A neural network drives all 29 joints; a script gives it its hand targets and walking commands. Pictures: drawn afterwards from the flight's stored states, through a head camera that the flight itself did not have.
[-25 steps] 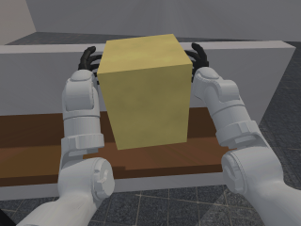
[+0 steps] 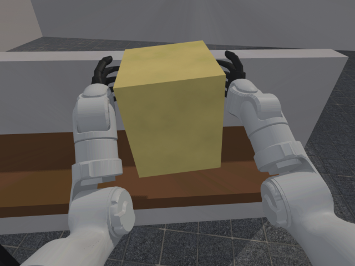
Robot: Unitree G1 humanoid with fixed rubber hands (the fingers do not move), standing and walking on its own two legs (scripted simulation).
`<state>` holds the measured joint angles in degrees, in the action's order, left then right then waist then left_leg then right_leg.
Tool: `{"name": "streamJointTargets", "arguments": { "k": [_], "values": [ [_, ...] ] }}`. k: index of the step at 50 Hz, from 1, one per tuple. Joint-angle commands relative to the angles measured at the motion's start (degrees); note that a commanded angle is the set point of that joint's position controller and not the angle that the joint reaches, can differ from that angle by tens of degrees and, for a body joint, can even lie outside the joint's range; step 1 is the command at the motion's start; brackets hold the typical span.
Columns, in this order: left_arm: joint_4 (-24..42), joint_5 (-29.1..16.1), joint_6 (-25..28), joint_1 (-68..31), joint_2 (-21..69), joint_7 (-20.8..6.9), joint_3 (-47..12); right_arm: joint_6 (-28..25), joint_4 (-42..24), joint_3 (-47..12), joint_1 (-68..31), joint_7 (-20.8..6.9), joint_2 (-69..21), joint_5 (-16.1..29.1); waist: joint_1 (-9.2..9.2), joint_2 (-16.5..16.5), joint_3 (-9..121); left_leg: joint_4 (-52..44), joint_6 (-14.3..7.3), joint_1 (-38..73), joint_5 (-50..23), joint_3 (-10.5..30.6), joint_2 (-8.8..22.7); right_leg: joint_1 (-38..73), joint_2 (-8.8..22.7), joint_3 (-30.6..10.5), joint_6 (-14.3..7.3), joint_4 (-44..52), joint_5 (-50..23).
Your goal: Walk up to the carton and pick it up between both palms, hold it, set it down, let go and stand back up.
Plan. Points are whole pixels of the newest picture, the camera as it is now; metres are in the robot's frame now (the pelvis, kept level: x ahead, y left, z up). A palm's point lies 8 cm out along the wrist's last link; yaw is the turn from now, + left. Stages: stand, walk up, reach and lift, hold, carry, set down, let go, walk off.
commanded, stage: hold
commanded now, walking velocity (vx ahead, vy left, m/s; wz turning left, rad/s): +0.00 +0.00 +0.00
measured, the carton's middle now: (171, 107) +0.38 +0.00 +0.23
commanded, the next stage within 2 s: none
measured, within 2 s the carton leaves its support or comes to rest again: neither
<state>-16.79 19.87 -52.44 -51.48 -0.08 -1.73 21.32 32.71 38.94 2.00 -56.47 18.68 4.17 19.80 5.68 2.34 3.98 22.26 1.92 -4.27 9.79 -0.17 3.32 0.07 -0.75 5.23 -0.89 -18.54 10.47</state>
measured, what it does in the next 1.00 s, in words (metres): stands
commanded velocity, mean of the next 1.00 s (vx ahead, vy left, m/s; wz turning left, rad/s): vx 0.00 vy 0.00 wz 0.00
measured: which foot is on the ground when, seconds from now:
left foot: down 0.00-1.00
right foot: down 0.00-1.00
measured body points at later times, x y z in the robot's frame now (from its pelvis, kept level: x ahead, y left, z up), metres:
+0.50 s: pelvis +0.00 +0.00 +0.00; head -0.08 +0.02 +0.44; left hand +0.39 +0.14 +0.28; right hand +0.38 -0.14 +0.28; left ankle +0.04 +0.14 -0.75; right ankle +0.01 -0.10 -0.75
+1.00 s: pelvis +0.00 +0.00 +0.00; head -0.08 +0.03 +0.44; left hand +0.39 +0.15 +0.28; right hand +0.38 -0.13 +0.28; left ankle +0.04 +0.14 -0.75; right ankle +0.01 -0.10 -0.75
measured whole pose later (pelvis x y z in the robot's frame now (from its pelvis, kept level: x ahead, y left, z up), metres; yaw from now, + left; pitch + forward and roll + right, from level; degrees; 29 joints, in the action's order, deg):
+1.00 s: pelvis +0.00 +0.00 +0.00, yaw +0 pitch -7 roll -1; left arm -18.4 19.1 -51.6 -53.1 -0.8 -1.0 20.7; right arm 32.8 39.3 2.4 -57.4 18.5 4.5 19.5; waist 5.4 2.2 4.7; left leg 22.1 1.9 -5.3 9.7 -0.2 3.3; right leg -1.1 -0.7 5.0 -0.9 -18.7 10.5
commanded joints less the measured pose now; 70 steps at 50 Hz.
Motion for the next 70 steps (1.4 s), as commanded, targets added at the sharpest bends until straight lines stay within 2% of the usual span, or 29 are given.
{"name": "streamJointTargets", "arguments": {
  "k": [1, 7, 10, 11, 13, 18, 20, 21, 25, 26, 29, 31, 33, 36, 38, 43, 45, 47, 48, 49, 51, 53, 54, 55, 60, 63, 65, 68, 70],
  "values": [
    [3.9, -12.4, 5.3, -47.7, 34.4, -7.1, -25.5, -2.9, -18.4, -14.8, -55.6, -7.5, -36.4, 7.3, -0.1, -6.0, 19.8, -4.0, 0.3, 2.2, -6.2, -1.2, -6.2, 2.3, -4.1, -2.8, 4.5, 2.1, -8.0],
    [-0.7, -12.0, 5.6, -47.1, 34.5, -6.1, -23.5, -2.7, -15.4, -14.3, -55.3, -7.8, -35.9, 6.5, -0.02, -3.9, 19.9, -4.6, 0.0, 0.9, -3.8, -1.4, -6.0, 1.9, -4.3, -3.0, 4.3, 2.3, -6.2],
    [-0.7, -10.7, 5.4, -45.9, 34.4, -6.5, -22.7, -2.4, -11.0, -12.9, -51.9, -7.8, -35.1, 6.3, 0.08, -6.2, 18.0, -4.9, 0.7, 1.3, -4.4, -1.5, -5.8, 2.1, -4.0, -2.9, 4.0, 2.3, -6.4],
    [0.5, -11.2, 5.0, -43.9, 35.2, -6.5, -23.0, -2.8, -15.0, -14.3, -53.6, -7.5, -35.8, 7.3, -0.33, -4.4, 19.8, -4.5, 0.3, 1.8, -7.3, -1.2, -5.8, 4.2, -4.3, -2.9, 4.2, 2.1, -10.1],
    [2.7, -13.2, 5.7, -47.2, 35.6, -6.3, -25.3, -3.3, -17.7, -14.4, -55.7, -7.4, -35.9, 7.1, 0.54, -5.6, 23.4, -4.1, 0.5, 2.4, -7.5, -1.1, -6.0, 4.4, -4.3, -3.0, 4.5, 1.5, -10.8],
    [0.5, -10.9, 4.6, -42.0, 34.3, -7.0, -23.1, -2.1, -15.6, -15.3, -51.8, -6.9, -35.0, 7.8, 0.61, -4.3, 19.2, -3.3, 0.3, 2.2, -9.0, -1.1, -6.3, 4.5, -4.1, -3.3, 4.7, 1.9, -12.9],
    [0.7, -10.5, 4.9, -44.2, 32.6, -7.2, -21.4, -1.9, -15.9, -15.9, -53.5, -6.9, -37.2, 8.1, -0.67, -2.6, 18.2, -3.7, -0.8, 1.7, -6.7, -0.9, -6.7, 3.6, -3.6, -3.3, 5.6, 2.3, -11.9],
    [3.0, -11.1, 4.9, -44.8, 33.3, -7.2, -22.8, -2.1, -16.5, -16.0, -52.0, -6.8, -37.3, 8.0, -0.38, -4.5, 19.5, -4.0, -0.4, 1.9, -7.8, -1.3, -6.6, 4.8, -3.7, -3.3, 5.3, 1.6, -13.1],
    [5.3, -14.2, 5.4, -46.9, 34.6, -6.3, -26.3, -3.0, -25.0, -18.7, -57.8, -6.2, -37.8, 9.6, -0.35, -3.2, 25.5, -1.8, -0.1, 4.0, -11.4, -0.6, -6.9, 5.5, -4.1, -3.3, 5.8, 0.6, -19.2],
    [5.2, -13.7, 5.7, -47.6, 34.7, -6.2, -26.7, -2.7, -22.9, -18.0, -56.1, -6.3, -37.5, 9.3, -0.06, -5.2, 24.2, -2.1, 0.2, 3.2, -10.0, -0.5, -6.9, 4.3, -3.9, -3.4, 5.5, 1.1, -15.9],
    [0.8, -10.8, 4.7, -44.1, 33.4, -6.4, -24.1, -2.3, -18.6, -16.3, -54.4, -6.7, -35.9, 7.9, -1.11, -4.9, 19.5, -3.4, -0.1, 2.4, -6.9, -0.7, -6.5, 2.6, -3.8, -3.2, 4.9, 2.2, -10.3],
    [4.3, -10.9, 4.3, -42.8, 34.4, -6.6, -24.5, -1.5, -16.2, -16.3, -50.1, -6.5, -36.1, 8.3, 0.36, -5.9, 18.5, -3.8, 0.3, 2.9, -8.2, -0.8, -6.2, 3.8, -3.9, -3.3, 4.8, 1.7, -12.2],
    [3.0, -11.6, 4.7, -45.3, 33.6, -7.1, -24.1, -1.7, -17.5, -15.5, -53.4, -6.9, -36.2, 7.5, 0.45, -3.5, 18.1, -4.1, -0.1, 2.2, -6.1, -0.8, -6.1, 3.1, -3.9, -3.0, 5.0, 2.2, -10.7],
    [2.6, -11.4, 4.4, -43.4, 34.0, -6.9, -24.3, -1.7, -20.7, -16.9, -54.3, -6.4, -36.6, 8.7, 0.09, -3.6, 20.5, -3.3, 0.1, 2.7, -10.3, -0.9, -6.5, 5.2, -4.1, -3.1, 5.2, 1.6, -15.4],
    [4.1, -12.1, 4.7, -44.9, 34.4, -7.1, -25.4, -1.7, -18.3, -16.2, -51.8, -6.5, -35.6, 8.2, 1.82, -5.5, 21.3, -2.5, 0.6, 3.6, -9.7, -0.8, -6.5, 4.7, -3.7, -3.3, 5.2, 1.6, -16.1],
    [1.6, -10.2, 4.1, -42.6, 34.0, -6.9, -23.3, -1.7, -18.1, -16.5, -54.1, -6.9, -35.7, 8.2, -1.18, -5.1, 17.9, -4.2, 0.1, 1.8, -7.4, -1.0, -6.3, 3.5, -4.0, -3.1, 4.8, 2.0, -10.0],
    [3.7, -13.1, 4.8, -47.6, 35.5, -6.7, -25.8, -2.1, -16.3, -13.7, -53.9, -7.2, -35.2, 7.2, 1.2, -7.0, 19.1, -4.3, 1.1, 2.0, -5.9, -1.0, -5.8, 1.8, -4.2, -2.8, 4.2, 2.1, -7.7],
    [2.5, -13.0, 4.7, -44.0, 35.6, -6.6, -24.9, -2.2, -19.1, -15.3, -54.0, -7.2, -36.1, 7.8, 0.09, -4.6, 20.8, -3.4, 0.3, 2.6, -8.4, -0.7, -6.0, 3.3, -4.0, -3.3, 4.7, 2.0, -11.2],
    [1.4, -13.0, 4.8, -44.8, 35.4, -6.7, -25.0, -2.4, -19.5, -15.4, -55.3, -7.1, -35.7, 7.9, 0.92, -4.5, 21.3, -3.4, 0.2, 2.4, -7.7, -0.6, -6.3, 3.9, -3.9, -3.5, 4.7, 2.2, -12.0],
    [3.7, -11.6, 5.0, -45.0, 34.0, -6.4, -23.7, -1.8, -17.5, -16.4, -53.1, -7.0, -36.9, 8.3, -0.53, -3.9, 21.7, -3.4, -0.1, 3.0, -9.4, -0.7, -6.2, 4.4, -4.2, -3.2, 4.7, 1.6, -12.5],
    [2.7, -10.9, 4.5, -43.5, 34.3, -6.7, -23.7, -1.4, -15.3, -15.1, -51.1, -7.0, -35.9, 7.8, 0.66, -5.1, 18.1, -3.7, 0.5, 2.2, -8.7, -0.5, -6.2, 4.1, -4.3, -3.1, 4.7, 1.8, -12.5],
    [3.1, -11.2, 4.2, -43.7, 34.2, -6.8, -23.4, -1.7, -16.7, -15.8, -52.4, -6.8, -36.9, 8.1, 0.1, -4.3, 19.8, -3.6, 0.0, 3.0, -9.3, -1.0, -6.1, 5.0, -4.1, -2.9, 5.1, 1.2, -13.6],
    [2.7, -11.3, 4.4, -44.6, 34.3, -6.7, -24.0, -1.3, -14.4, -14.6, -50.4, -7.0, -35.3, 7.6, 0.89, -7.1, 18.0, -4.0, 1.0, 2.3, -7.8, -0.8, -6.1, 3.2, -3.9, -3.1, 4.7, 1.7, -11.4],
    [2.3, -11.2, 4.7, -45.6, 33.9, -7.0, -23.3, -1.8, -15.3, -14.6, -52.9, -7.3, -35.4, 7.5, 0.36, -5.1, 18.6, -4.0, 0.5, 1.8, -7.4, -0.9, -6.1, 3.2, -4.0, -3.0, 4.7, 2.0, -9.5],
    [7.1, -13.7, 4.8, -45.3, 36.0, -6.1, -27.2, -2.2, -21.6, -16.7, -53.4, -6.8, -35.8, 9.7, 0.89, -6.9, 24.7, -2.2, 1.7, 4.3, -14.0, -0.4, -5.9, 5.4, -5.0, -2.8, 4.6, 0.7, -15.6],
    [2.1, -11.4, 4.3, -43.6, 33.4, -6.4, -23.5, -1.6, -17.7, -16.4, -53.5, -7.0, -36.1, 8.7, -0.67, -4.1, 19.0, -3.3, -0.2, 2.6, -7.9, -0.7, -6.4, 2.5, -3.8, -3.4, 5.2, 2.3, -11.0],
    [3.9, -12.4, 4.8, -46.0, 34.6, -6.3, -24.5, -2.1, -20.7, -17.3, -56.7, -7.0, -37.3, 8.4, -1.09, -3.6, 22.2, -3.9, -0.7, 2.4, -5.8, -0.9, -6.5, 3.6, -4.0, -3.2, 5.1, 1.8, -9.4],
    [5.4, -13.6, 4.9, -46.1, 36.9, -6.0, -27.6, -2.2, -18.6, -15.1, -53.0, -7.3, -36.2, 7.8, 0.81, -7.3, 21.0, -4.1, 1.4, 3.2, -8.5, -1.0, -5.6, 2.3, -4.7, -2.8, 4.0, 1.7, -10.1],
    [3.6, -12.5, 4.5, -45.2, 34.9, -6.2, -25.3, -1.6, -15.0, -14.5, -51.8, -7.2, -35.7, 7.2, 0.83, -6.5, 19.3, -3.9, 0.8, 2.7, -8.0, -1.0, -5.8, 2.6, -4.2, -3.1, 4.4, 1.8, -10.5]
  ]
}}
